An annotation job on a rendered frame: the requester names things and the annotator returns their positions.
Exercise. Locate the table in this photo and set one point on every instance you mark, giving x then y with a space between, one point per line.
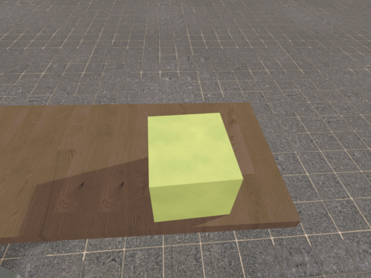
71 172

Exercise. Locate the carton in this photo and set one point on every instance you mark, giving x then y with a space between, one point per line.
193 171

